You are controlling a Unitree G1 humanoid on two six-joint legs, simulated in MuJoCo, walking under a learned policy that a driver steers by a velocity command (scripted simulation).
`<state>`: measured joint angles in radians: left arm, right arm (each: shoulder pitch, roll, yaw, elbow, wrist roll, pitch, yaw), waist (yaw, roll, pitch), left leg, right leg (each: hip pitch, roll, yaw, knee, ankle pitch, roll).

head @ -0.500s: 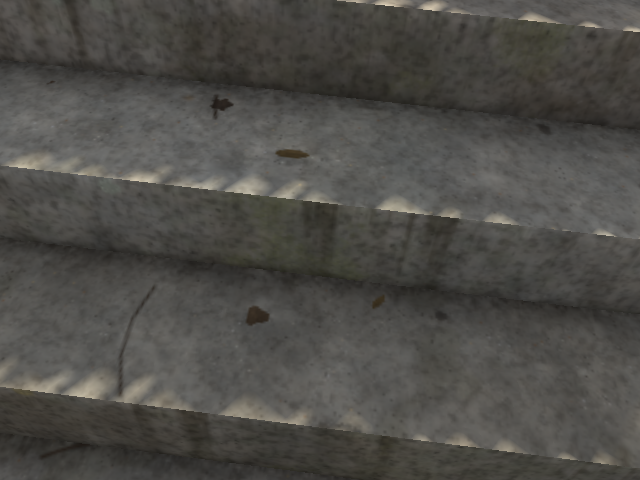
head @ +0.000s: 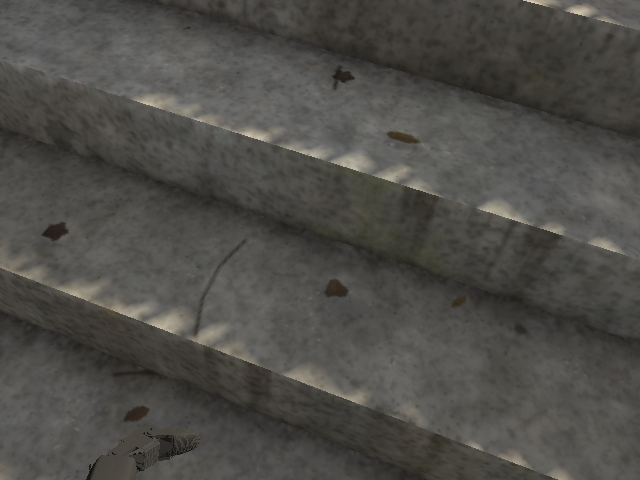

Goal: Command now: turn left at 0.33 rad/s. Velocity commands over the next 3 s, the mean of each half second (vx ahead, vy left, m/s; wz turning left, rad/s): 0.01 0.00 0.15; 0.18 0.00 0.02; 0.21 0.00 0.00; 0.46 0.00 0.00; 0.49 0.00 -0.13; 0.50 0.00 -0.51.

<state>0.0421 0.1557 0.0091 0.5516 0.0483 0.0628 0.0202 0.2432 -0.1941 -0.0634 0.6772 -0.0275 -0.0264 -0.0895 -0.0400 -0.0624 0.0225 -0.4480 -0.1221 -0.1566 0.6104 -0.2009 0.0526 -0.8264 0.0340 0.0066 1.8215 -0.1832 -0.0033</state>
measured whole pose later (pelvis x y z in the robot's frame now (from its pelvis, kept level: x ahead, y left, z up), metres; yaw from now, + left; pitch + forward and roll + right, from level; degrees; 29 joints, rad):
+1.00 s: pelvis +0.00 -0.06 +0.01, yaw +3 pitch +1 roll +1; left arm 0.19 0.09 0.00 0.74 0.01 0.01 0.05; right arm 0.40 -0.12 -0.02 0.91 -0.02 -0.07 -0.05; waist -0.04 0.00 -0.03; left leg -0.17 -0.03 -0.02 0.45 -0.29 0.02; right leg -0.34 0.00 -0.04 0.77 -0.32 -0.05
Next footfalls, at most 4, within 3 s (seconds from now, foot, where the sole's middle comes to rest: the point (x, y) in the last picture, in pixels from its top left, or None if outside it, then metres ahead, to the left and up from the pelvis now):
0.14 right None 0.02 -0.14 -0.76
0.48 left None -0.01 0.06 -0.76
1.02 right None -0.01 -0.16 -0.76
1.46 left None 0.06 0.03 -0.76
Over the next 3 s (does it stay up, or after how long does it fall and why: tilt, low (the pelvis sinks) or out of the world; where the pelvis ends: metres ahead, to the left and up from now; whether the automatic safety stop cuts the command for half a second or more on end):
stays up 0.77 -0.07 0.45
